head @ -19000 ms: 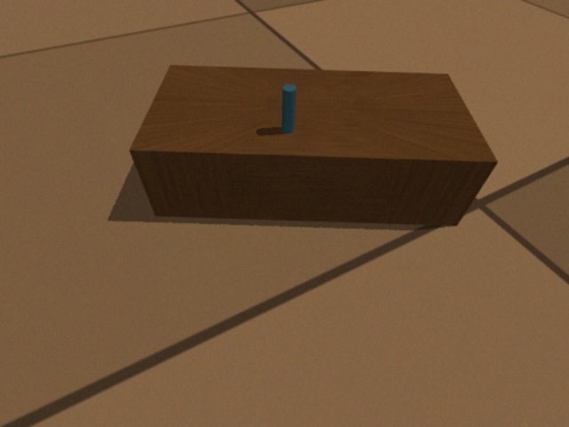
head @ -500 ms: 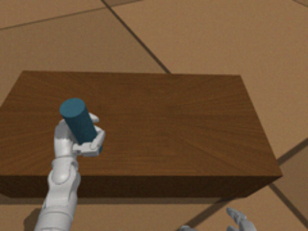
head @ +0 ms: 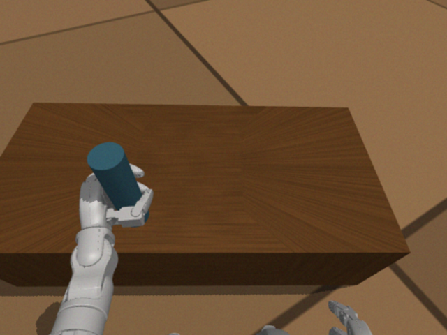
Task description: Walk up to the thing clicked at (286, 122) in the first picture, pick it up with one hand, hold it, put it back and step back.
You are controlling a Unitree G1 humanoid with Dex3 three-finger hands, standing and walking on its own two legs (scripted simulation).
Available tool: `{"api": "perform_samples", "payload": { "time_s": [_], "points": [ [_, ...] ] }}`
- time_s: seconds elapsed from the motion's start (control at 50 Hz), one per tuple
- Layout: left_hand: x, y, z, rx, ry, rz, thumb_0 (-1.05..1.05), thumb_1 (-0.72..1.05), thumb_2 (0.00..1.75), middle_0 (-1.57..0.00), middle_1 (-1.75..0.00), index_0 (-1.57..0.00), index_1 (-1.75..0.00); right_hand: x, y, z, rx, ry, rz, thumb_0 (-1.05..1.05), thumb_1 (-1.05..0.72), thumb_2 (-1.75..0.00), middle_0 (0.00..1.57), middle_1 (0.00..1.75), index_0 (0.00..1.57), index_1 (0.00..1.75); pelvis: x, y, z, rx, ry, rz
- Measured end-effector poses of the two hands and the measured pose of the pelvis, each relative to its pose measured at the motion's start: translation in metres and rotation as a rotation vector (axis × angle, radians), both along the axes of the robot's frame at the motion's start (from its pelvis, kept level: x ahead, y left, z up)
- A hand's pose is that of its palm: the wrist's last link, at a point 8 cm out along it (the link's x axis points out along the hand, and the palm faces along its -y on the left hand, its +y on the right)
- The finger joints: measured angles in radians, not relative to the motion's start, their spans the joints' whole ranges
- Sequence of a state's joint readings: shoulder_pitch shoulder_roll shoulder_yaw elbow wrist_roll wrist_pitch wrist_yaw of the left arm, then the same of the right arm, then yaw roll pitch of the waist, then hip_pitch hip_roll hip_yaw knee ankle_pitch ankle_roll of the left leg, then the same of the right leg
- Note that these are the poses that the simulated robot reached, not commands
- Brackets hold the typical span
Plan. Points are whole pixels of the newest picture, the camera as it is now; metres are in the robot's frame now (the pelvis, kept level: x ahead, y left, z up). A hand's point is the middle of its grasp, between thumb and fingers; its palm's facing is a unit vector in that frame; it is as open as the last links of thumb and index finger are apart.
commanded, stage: hold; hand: left
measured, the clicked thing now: (123, 190) +0.34 +0.17 +0.07
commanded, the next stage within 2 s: crouch in 0.70 s
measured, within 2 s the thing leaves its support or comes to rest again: neither
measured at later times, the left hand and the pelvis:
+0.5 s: hand (131, 196) +0.34 +0.17 +0.05, palm faces +0.18 -0.98 -0.01, open 6.9 cm; pelvis +0.00 +0.00 +0.00, yaw +0 degrees
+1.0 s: hand (132, 193) +0.35 +0.17 +0.04, palm faces +0.18 -0.98 +0.00, open 6.9 cm; pelvis +0.00 +0.00 +0.00, yaw +0 degrees
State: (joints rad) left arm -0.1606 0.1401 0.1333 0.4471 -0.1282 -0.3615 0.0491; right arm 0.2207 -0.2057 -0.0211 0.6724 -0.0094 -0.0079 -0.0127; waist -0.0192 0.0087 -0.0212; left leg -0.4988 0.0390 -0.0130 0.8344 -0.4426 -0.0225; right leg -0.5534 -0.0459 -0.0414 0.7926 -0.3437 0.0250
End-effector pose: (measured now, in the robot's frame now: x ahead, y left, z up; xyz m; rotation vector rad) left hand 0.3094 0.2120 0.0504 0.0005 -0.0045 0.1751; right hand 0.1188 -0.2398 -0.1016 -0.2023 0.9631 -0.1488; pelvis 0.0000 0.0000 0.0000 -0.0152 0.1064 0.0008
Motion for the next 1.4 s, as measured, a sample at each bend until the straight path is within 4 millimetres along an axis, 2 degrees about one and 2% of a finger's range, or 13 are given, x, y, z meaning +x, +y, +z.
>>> {"api": "perform_samples", "payload": {
  "time_s": [0.34, 0.72, 0.92, 1.02, 1.14, 1.24, 1.4],
  "points": [
    [-0.004, 0.002, 0.002, 0.009, -0.005, 0.008, 0.0, -0.06, 1.19, -0.88, -1.19, -0.9, -1.18, 0.003, -0.003, 0.002, -0.006, -0.013, 0.004, 0.01, -0.91, -0.9, 0.2, 0.3, 0.21, 0.3, 0.0, -0.003, 0.001, 0.001, -0.003, 0.003],
    [0.004, 0.005, 0.005, 0.005, -0.011, 0.006, 0.0, -0.06, 1.19, -0.88, -1.19, -0.9, -1.18, 0.006, 0.001, 0.001, -0.002, -0.006, -0.003, 0.01, -0.91, -0.9, 0.2, 0.3, 0.21, 0.3, 0.005, 0.0, 0.001, -0.002, -0.001, 0.002],
    [0.007, 0.004, -0.001, 0.003, 0.006, 0.0, 0.0, -0.06, 1.19, -0.88, -1.19, -0.9, -1.18, 0.004, 0.001, 0.001, -0.004, -0.003, -0.002, 0.01, -0.9, -0.9, 0.2, 0.3, 0.21, 0.3, 0.004, 0.002, 0.0, -0.002, 0.006, 0.002],
    [0.014, 0.008, -0.016, -0.003, 0.022, 0.013, 0.0, -0.06, 1.19, -0.88, -1.19, -0.9, -1.17, -0.001, -0.001, -0.004, -0.014, 0.016, 0.006, 0.01, -0.9, -0.9, 0.2, 0.3, 0.21, 0.3, -0.002, 0.001, -0.005, -0.001, 0.033, 0.003],
    [0.034, 0.013, -0.052, 0.002, 0.045, 0.025, 0.0, -0.06, 1.19, -0.88, -1.19, -0.9, -1.17, -0.019, -0.01, -0.024, -0.045, 0.072, 0.02, 0.01, -0.89, -0.89, 0.2, 0.3, 0.21, 0.3, -0.014, 0.0, -0.024, 0.0, 0.112, 0.005],
    [0.061, 0.021, -0.083, 0.02, 0.027, 0.031, 0.0, -0.06, 1.19, -0.88, -1.19, -0.9, -1.17, -0.047, -0.018, -0.053, -0.072, 0.155, 0.024, 0.01, -0.88, -0.89, 0.2, 0.3, 0.21, 0.3, -0.025, -0.001, -0.052, -0.004, 0.205, 0.006],
    [0.1, 0.027, -0.122, 0.024, 0.018, 0.032, 0.0, -0.06, 1.2, -0.88, -1.19, -0.9, -1.17, -0.1, -0.022, -0.101, -0.07, 0.322, -0.012, 0.01, -0.88, -0.89, 0.2, 0.29, 0.21, 0.3, -0.035, 0.0, -0.094, -0.013, 0.318, -0.001]
  ]
}}
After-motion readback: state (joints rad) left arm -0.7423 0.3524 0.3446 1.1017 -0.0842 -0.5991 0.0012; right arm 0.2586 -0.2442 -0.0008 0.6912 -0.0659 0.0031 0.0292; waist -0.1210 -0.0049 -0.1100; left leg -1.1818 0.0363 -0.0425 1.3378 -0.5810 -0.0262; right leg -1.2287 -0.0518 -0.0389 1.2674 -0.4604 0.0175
